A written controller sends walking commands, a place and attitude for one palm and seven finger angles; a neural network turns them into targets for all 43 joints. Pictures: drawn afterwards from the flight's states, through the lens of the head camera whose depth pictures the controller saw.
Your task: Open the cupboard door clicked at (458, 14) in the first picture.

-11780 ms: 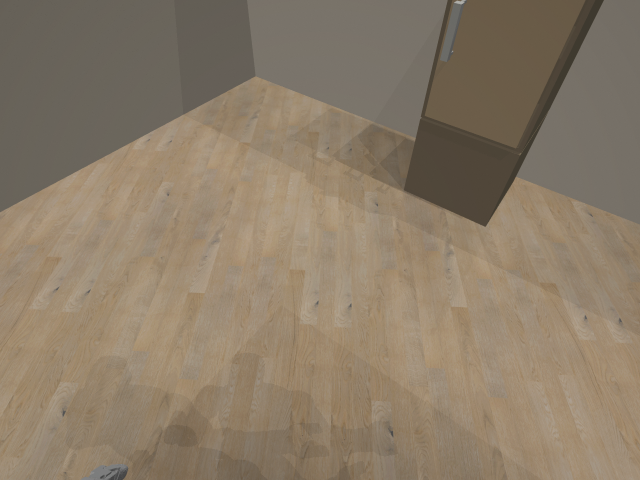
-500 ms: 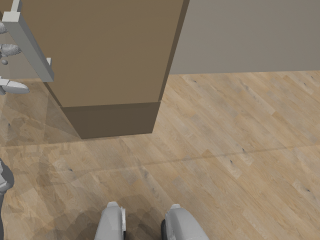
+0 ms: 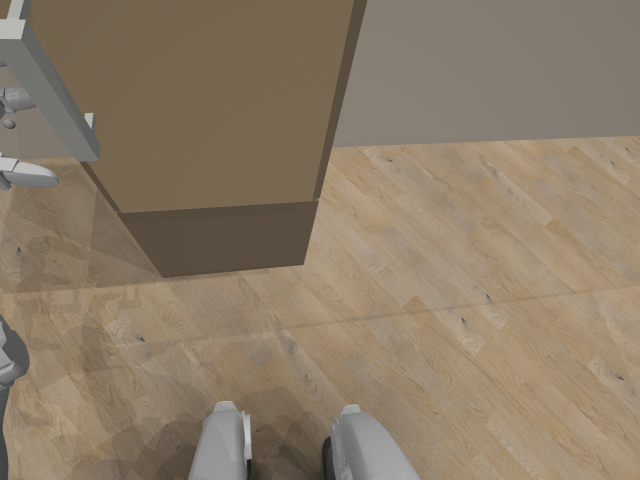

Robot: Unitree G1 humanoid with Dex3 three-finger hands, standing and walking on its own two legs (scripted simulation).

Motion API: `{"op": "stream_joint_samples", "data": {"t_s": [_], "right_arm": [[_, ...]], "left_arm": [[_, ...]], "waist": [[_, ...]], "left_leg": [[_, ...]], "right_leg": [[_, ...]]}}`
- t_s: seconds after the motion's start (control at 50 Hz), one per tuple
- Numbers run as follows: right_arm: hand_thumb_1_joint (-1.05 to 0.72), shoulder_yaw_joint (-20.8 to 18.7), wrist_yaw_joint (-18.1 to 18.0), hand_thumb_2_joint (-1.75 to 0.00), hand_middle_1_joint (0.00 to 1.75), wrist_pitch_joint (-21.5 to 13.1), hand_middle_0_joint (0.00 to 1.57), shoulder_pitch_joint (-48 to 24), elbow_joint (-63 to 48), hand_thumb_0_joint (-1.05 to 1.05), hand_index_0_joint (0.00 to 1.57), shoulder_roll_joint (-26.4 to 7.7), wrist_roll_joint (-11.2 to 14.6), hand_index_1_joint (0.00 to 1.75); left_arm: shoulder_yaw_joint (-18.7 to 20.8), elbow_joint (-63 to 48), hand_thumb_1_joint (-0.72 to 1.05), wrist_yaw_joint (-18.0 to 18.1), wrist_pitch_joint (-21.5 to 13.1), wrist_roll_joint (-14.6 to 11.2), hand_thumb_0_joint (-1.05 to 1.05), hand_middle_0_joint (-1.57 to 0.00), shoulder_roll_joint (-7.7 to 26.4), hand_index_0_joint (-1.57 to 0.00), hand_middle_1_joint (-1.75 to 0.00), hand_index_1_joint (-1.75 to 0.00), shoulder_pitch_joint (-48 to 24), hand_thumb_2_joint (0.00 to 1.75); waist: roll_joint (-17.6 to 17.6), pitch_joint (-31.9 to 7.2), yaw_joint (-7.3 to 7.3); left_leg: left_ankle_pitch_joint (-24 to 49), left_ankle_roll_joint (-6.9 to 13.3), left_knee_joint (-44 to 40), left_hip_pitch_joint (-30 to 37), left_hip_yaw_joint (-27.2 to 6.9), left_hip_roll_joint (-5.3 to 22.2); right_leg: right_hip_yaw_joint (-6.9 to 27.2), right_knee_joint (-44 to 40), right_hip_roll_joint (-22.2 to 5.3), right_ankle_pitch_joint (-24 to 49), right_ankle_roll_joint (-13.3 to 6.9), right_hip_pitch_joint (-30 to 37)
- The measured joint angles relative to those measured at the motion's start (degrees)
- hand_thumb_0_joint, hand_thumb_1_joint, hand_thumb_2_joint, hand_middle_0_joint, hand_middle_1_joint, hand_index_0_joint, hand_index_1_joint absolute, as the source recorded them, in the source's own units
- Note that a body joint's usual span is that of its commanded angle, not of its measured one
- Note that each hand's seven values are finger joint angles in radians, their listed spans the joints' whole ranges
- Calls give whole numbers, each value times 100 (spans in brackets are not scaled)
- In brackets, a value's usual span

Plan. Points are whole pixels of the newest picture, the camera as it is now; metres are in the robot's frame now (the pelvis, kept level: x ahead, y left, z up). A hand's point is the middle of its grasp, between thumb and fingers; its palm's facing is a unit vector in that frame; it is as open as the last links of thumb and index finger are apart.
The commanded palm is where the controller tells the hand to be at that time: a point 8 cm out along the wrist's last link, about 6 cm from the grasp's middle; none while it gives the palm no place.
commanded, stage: slide the fingers in behind the handle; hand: left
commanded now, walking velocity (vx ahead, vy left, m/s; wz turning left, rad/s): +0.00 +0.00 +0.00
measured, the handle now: (58, 87) +0.55 +0.27 +0.08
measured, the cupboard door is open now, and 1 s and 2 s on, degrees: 0 0 0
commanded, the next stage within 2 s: close the thumb around the handle in 1.36 s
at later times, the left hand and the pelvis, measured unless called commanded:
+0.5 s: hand (36, 124) +0.50 +0.28 +0.09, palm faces +0.08 -1.00 +0.00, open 13.9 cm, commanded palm +0.48 +0.31 +0.08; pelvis +0.00 +0.01 +0.00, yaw +0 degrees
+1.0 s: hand (74, 126) +0.49 +0.25 +0.09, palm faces +0.08 -1.00 +0.00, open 13.9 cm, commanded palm +0.47 +0.29 +0.08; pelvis +0.01 +0.00 +0.01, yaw +1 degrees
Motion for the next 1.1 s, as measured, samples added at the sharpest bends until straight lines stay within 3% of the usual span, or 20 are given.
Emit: {"op": "stream_joint_samples", "data": {"t_s": [0.24,0.86,1.1], "right_arm": [[-91,-23,39,-90,30,-20,20,15,9,0,20,48,-34,30],[-91,-129,170,-90,30,5,20,47,76,0,20,154,-92,30],[-91,-129,170,-90,30,-29,20,12,83,0,20,146,-93,30]], "left_arm": [[-98,-226,-50,289,-13,52,-1,-30,-257,-30,-120,-120,88,30],[-560,-667,-50,886,-207,-30,-1,-30,-1169,-30,-120,-120,451,30],[-542,-489,-50,1093,-311,25,-1,-30,-1197,-30,-120,-120,399,30]], "waist": [[0,-3,-32],[17,-109,68],[27,-89,46]], "left_leg": [[1,30,-22,28,27,-19],[-9,56,-229,411,87,-87],[-1,14,-218,411,97,-73]], "right_leg": [[26,-42,-20,14,31,36],[74,-221,-95,-12,56,406],[86,-126,-82,-39,16,357]]}}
